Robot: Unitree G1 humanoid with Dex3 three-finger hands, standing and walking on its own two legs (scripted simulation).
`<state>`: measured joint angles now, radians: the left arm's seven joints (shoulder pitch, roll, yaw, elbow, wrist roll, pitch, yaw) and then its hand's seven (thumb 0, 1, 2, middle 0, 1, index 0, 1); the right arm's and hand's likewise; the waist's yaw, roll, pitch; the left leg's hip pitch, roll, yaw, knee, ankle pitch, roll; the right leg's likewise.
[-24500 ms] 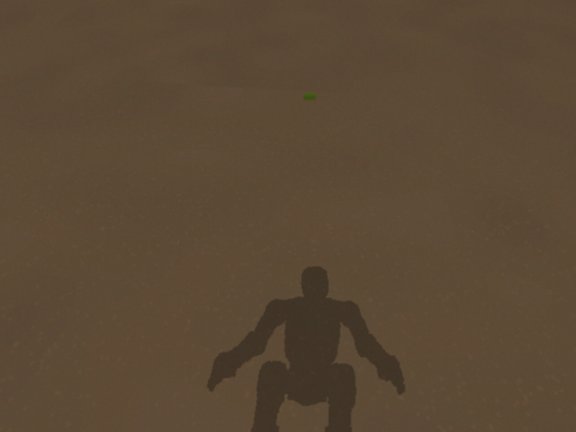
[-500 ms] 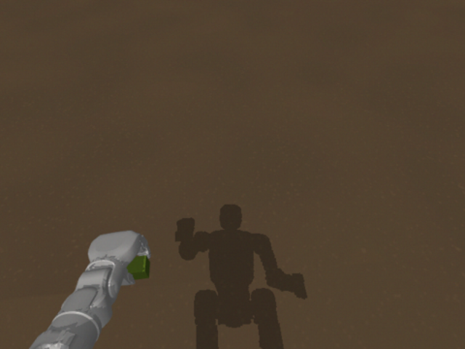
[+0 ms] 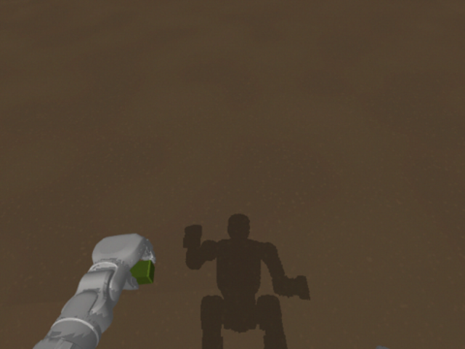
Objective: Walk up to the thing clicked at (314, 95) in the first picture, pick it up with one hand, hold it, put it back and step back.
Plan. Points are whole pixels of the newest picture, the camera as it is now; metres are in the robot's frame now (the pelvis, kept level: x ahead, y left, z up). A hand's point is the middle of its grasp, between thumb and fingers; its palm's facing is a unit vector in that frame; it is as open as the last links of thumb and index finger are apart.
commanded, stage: hold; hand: left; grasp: from above
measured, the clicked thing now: (131, 273) +0.31 +0.24 -0.08
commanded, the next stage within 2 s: crouch in 1.06 s
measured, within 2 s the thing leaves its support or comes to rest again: neither
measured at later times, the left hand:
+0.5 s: hand (124, 276) +0.29 +0.22 -0.03, palm faces -0.43 -0.08 -0.90, open 6.6 cm
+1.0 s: hand (123, 276) +0.29 +0.23 -0.03, palm faces -0.43 -0.08 -0.90, open 6.6 cm
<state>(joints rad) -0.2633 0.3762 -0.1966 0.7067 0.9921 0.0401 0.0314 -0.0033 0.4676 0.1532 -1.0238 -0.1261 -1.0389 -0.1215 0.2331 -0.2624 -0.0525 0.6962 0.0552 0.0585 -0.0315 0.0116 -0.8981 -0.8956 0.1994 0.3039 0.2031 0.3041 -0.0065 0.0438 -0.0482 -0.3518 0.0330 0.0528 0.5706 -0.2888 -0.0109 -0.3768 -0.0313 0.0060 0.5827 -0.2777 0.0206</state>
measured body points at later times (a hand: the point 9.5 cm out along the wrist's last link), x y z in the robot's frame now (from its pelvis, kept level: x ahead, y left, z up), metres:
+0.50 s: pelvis -0.01 +0.00 +0.01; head +0.00 -0.03 +0.46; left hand +0.30 +0.22 +0.02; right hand +0.13 -0.26 -0.11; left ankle +0.00 +0.13 -0.73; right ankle +0.01 -0.13 -0.73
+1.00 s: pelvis -0.01 +0.00 +0.01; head +0.00 -0.02 +0.46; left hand +0.31 +0.23 +0.02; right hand +0.13 -0.25 -0.11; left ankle +0.00 +0.13 -0.73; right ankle +0.01 -0.13 -0.73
